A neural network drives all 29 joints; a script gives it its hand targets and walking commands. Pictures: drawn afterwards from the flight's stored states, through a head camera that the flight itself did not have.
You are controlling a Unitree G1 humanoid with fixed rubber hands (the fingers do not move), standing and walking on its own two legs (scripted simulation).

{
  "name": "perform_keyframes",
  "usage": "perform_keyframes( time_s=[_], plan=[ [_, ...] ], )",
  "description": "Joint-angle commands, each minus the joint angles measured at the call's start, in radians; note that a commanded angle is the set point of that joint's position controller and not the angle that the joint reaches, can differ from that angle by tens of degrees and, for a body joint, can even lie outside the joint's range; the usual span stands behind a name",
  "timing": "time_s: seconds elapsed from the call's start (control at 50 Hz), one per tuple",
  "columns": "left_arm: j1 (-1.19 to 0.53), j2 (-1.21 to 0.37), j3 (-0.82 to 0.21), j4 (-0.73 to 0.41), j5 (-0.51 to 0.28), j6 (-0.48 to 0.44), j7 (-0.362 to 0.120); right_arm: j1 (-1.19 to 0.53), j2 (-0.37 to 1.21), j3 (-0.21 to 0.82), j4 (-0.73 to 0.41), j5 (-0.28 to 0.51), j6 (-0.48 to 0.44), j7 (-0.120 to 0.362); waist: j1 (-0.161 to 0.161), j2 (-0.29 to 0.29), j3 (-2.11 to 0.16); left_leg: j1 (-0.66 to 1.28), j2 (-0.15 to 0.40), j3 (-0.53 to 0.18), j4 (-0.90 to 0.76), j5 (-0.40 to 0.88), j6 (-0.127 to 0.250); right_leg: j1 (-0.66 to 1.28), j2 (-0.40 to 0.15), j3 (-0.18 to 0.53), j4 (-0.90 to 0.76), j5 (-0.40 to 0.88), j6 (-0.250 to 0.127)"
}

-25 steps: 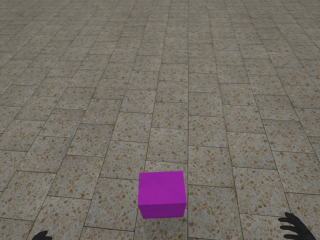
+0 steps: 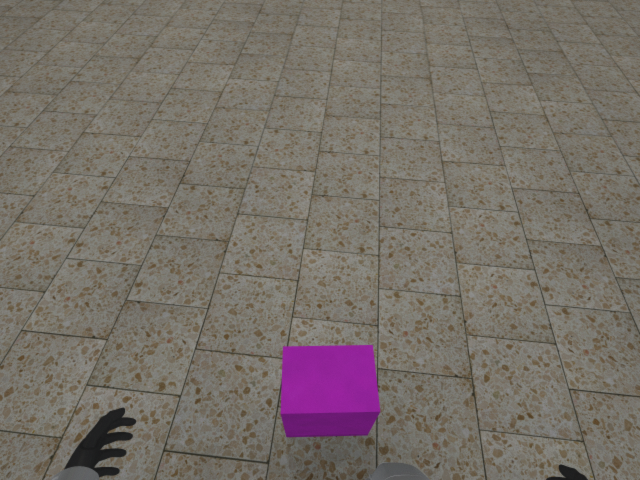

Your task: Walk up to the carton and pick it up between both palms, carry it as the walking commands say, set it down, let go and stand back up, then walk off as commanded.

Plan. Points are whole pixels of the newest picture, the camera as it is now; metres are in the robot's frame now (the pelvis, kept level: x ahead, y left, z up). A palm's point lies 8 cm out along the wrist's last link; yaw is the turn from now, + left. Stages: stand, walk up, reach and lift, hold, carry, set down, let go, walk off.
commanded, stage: walk up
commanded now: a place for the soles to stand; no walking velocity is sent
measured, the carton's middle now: (327, 393) +0.39 -0.03 -0.62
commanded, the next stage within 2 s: reach and lift in 1.64 s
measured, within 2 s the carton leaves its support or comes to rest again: neither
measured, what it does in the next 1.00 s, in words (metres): stands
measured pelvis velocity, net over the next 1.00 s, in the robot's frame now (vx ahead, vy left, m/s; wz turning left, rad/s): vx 0.00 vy -0.04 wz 0.00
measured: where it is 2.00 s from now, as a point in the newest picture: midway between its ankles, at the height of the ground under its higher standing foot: outside the picture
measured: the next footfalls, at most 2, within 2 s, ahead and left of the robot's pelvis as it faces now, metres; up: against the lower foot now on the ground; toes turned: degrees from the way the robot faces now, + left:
none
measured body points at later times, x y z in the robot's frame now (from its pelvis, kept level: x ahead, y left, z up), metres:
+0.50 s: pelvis +0.01 -0.02 +0.03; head +0.01 -0.01 +0.48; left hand +0.12 +0.30 -0.09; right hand +0.15 -0.33 -0.08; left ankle -0.02 +0.09 -0.72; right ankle +0.05 -0.14 -0.72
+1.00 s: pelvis +0.00 -0.04 +0.02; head +0.01 -0.04 +0.47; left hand +0.11 +0.29 -0.09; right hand +0.10 -0.36 -0.09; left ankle -0.02 +0.09 -0.72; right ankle +0.05 -0.14 -0.72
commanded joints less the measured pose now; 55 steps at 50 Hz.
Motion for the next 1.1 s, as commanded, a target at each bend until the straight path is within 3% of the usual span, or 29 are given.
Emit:
perform_keyframes(
  time_s=[0.0,0.02,0.04,0.1,0.14,0.36,0.74,0.78,0.8,0.86,1.08],
  plan=[
    [-0.053,0.166,0.035,-0.020,-0.006,0.010,-0.005,-0.051,-0.234,-0.040,-0.028,-0.014,-0.030,0.005,0.034,0.015,-0.045,-0.072,0.221,-0.299,-0.286,0.157,0.073,0.039,-0.033,0.064,-0.073,0.049,-0.035],
    [-0.067,0.160,0.035,-0.003,-0.004,0.011,-0.006,-0.059,-0.235,-0.037,-0.010,-0.014,-0.037,0.009,0.035,0.015,-0.056,-0.075,0.241,-0.282,-0.283,0.248,0.073,0.083,-0.022,0.057,-0.104,-0.019,-0.033],
    [-0.077,0.154,0.035,0.016,-0.001,0.008,-0.010,-0.072,-0.223,-0.030,0.008,-0.012,-0.039,0.010,0.039,0.018,-0.066,-0.072,0.226,-0.250,-0.283,0.294,0.051,0.124,-0.027,0.060,-0.144,0.004,-0.038],
    [-0.074,0.162,0.030,0.069,-0.004,-0.004,-0.015,-0.094,-0.186,-0.016,0.045,-0.004,-0.036,0.005,0.035,0.064,-0.115,-0.002,0.159,-0.157,-0.281,0.427,-0.015,0.197,-0.071,0.081,-0.185,0.225,-0.061],
    [-0.077,0.150,0.021,0.098,-0.007,-0.004,-0.015,-0.114,-0.173,-0.011,0.065,0.002,-0.030,0.005,0.035,0.060,-0.138,0.047,0.147,-0.133,-0.290,0.455,-0.019,0.212,-0.076,0.075,-0.212,0.278,-0.059],
    [-0.100,0.153,0.015,0.196,0.000,-0.012,-0.010,-0.204,-0.166,0.003,0.160,0.005,-0.022,0.009,0.036,0.006,-0.130,0.098,0.149,-0.111,-0.383,0.330,-0.006,0.238,-0.101,0.101,-0.336,0.298,-0.042],
    [-0.083,0.159,0.023,0.228,0.002,-0.007,-0.010,-0.196,-0.154,0.005,0.215,-0.007,-0.013,0.010,0.042,-0.004,-0.124,0.078,0.150,-0.103,-0.412,0.234,-0.005,0.254,-0.110,0.107,-0.384,0.216,-0.036],
    [-0.083,0.159,0.025,0.227,0.002,-0.006,-0.011,-0.189,-0.153,0.005,0.216,-0.008,-0.013,0.010,0.042,-0.004,-0.121,0.074,0.150,-0.104,-0.412,0.228,-0.005,0.252,-0.110,0.108,-0.385,0.204,-0.037],
    [-0.082,0.182,0.037,0.215,-0.001,0.011,-0.014,-0.192,-0.185,-0.005,0.200,-0.003,-0.017,0.002,0.038,-0.028,-0.095,0.058,0.164,-0.110,-0.383,0.306,0.000,0.222,-0.097,0.096,-0.337,0.281,-0.051],
    [-0.067,0.167,0.042,0.190,-0.004,0.027,-0.018,-0.175,-0.184,-0.009,0.179,-0.002,-0.016,-0.007,0.043,0.008,-0.137,0.044,0.169,-0.107,-0.350,0.338,0.008,0.238,-0.094,0.082,-0.285,0.320,-0.059],
    [-0.083,0.188,0.063,0.138,0.006,0.047,-0.037,-0.143,-0.180,-0.018,0.115,-0.015,-0.005,-0.003,0.039,-0.023,-0.117,-0.002,0.133,-0.103,-0.295,0.154,0.017,0.160,-0.113,0.151,-0.332,0.056,-0.081]
  ],
)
